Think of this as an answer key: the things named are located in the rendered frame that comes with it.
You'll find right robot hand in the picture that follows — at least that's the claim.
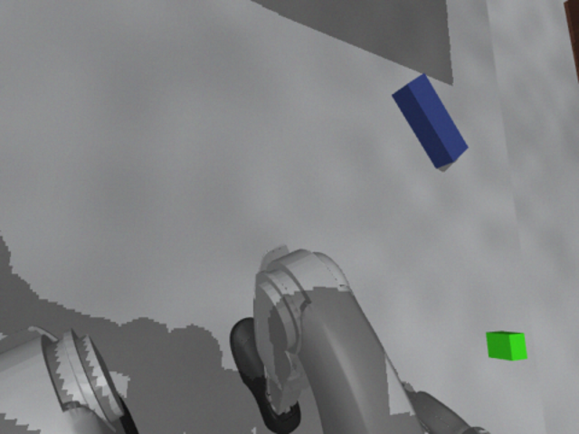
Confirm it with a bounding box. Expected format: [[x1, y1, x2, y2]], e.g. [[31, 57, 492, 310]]
[[402, 383, 471, 434]]

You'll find right robot foot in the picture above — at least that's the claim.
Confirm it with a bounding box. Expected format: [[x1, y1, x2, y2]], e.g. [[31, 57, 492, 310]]
[[230, 317, 301, 434]]

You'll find left robot foot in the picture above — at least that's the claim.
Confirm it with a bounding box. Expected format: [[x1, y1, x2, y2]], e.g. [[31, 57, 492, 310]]
[[119, 396, 139, 434]]

